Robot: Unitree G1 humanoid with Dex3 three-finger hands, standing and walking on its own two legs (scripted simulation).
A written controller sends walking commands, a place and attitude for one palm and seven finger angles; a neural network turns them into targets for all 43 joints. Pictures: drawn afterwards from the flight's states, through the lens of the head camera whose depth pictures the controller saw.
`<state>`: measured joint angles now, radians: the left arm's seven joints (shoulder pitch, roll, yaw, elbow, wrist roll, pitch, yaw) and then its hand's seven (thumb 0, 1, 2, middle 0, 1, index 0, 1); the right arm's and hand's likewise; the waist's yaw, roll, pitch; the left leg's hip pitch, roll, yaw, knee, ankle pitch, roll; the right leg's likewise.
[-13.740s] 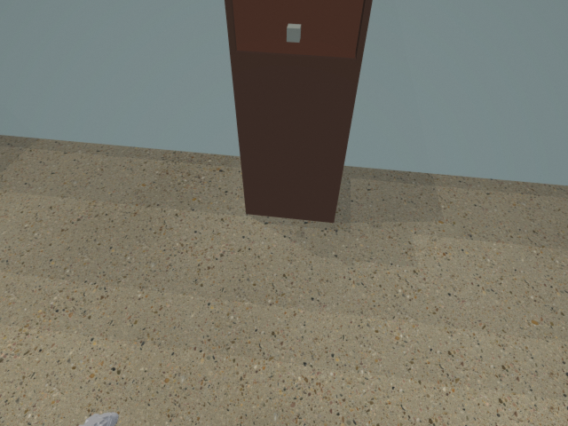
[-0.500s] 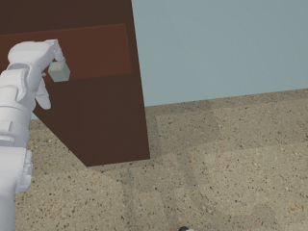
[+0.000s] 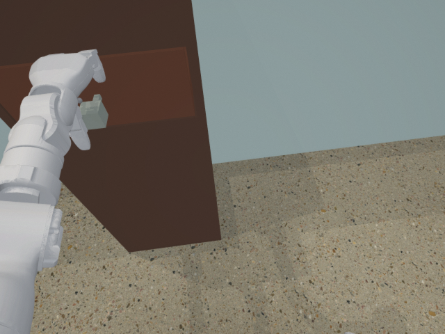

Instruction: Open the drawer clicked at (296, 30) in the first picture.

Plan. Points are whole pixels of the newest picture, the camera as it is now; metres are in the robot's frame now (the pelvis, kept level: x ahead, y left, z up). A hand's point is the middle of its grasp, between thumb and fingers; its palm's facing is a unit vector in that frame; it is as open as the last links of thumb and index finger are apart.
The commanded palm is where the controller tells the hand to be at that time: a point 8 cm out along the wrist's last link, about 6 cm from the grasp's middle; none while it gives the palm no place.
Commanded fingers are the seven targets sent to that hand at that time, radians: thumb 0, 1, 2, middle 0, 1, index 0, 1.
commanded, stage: move the hooked fingers above the handle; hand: left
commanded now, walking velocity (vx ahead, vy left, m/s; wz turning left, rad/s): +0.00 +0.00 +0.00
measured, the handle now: (95, 108) +0.53 +0.25 +0.11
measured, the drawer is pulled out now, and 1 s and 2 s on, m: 0.00 0.00 0.00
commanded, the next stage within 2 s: none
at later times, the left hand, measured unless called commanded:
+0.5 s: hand (78, 94) +0.49 +0.24 +0.18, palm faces +0.04 +0.01 -1.00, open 13.6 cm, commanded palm +0.46 +0.25 +0.22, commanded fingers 0.00 -0.50 0.30 -0.30 -1.20 -0.30 -1.20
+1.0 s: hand (86, 96) +0.50 +0.23 +0.17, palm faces +0.04 +0.00 -1.00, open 13.4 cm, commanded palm +0.47 +0.26 +0.23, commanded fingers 0.00 -0.50 0.30 -0.30 -1.20 -0.30 -1.20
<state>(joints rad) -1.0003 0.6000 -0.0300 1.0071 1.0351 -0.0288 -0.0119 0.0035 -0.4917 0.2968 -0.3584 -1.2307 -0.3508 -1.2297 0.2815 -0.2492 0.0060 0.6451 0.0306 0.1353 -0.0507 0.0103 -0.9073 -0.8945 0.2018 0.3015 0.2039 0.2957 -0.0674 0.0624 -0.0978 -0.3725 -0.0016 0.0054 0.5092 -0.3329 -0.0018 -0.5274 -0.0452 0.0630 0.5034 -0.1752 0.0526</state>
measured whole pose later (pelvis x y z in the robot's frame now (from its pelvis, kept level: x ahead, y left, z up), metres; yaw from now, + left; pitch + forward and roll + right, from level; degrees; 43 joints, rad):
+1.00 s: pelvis +0.01 +0.00 +0.00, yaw +1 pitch +11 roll +0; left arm -0.99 0.57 -0.04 0.95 1.02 -0.04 0.03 0.00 -0.49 0.30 -0.41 -1.25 -0.39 -1.26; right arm 0.27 -0.28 -0.02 0.68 0.02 0.14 -0.05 0.01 -0.91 -0.89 0.20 0.30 0.20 0.30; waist -0.06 0.07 -0.09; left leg -0.37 0.00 -0.02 0.52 -0.35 -0.01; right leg -0.52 -0.04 0.04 0.51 -0.20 0.05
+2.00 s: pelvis +0.01 +0.00 +0.00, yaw +1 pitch +11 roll +0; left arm -0.97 0.61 -0.04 0.93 1.02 -0.03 -0.01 0.00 -0.49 0.30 -0.33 -1.21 -0.34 -1.21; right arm 0.29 -0.28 -0.02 0.67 0.03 0.12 -0.05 0.01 -0.91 -0.89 0.20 0.30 0.20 0.30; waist -0.05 0.06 -0.09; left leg -0.36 0.00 -0.01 0.51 -0.34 -0.01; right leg -0.51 -0.04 0.04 0.50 -0.19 0.05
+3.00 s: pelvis +0.00 +0.00 +0.00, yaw +1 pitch +13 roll +0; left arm -0.90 0.54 -0.07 0.94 1.04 -0.03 0.08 0.00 -0.49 0.30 -0.31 -1.20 -0.30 -1.20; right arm 0.31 -0.28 -0.05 0.70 0.01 0.11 -0.04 0.01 -0.91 -0.89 0.20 0.30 0.20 0.30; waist -0.06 0.05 -0.09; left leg -0.42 0.00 -0.02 0.57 -0.36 -0.01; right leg -0.56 -0.04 0.04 0.55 -0.20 0.05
